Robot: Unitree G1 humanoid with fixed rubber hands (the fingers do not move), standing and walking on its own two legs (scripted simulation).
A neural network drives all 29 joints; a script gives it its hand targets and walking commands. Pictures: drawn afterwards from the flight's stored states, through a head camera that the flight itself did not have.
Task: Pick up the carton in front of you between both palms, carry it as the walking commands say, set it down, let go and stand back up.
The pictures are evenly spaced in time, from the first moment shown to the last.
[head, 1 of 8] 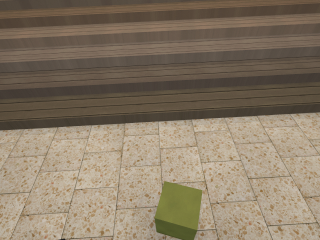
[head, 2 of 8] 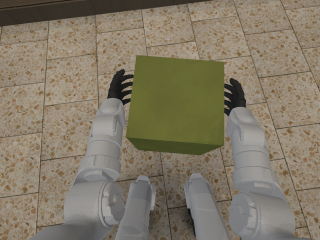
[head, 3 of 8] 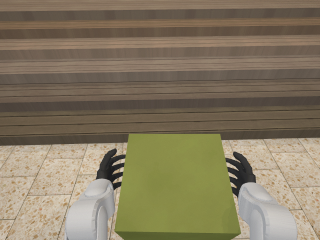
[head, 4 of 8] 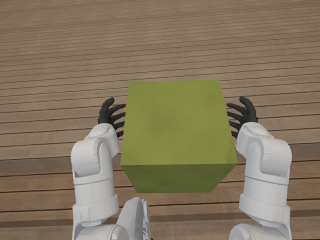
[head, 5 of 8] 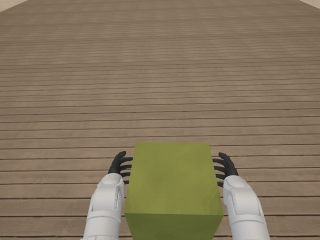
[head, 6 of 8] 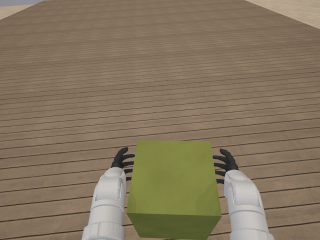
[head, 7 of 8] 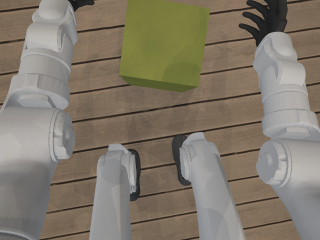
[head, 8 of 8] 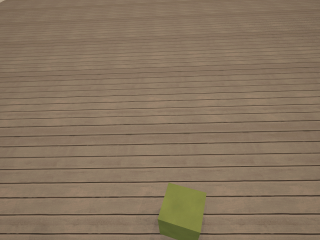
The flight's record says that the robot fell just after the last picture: no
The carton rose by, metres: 1.37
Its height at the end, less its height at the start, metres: +0.64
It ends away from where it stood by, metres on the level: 4.05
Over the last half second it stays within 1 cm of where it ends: yes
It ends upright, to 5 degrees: yes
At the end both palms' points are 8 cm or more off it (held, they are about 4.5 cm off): yes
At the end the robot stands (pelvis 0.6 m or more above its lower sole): yes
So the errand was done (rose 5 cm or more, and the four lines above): yes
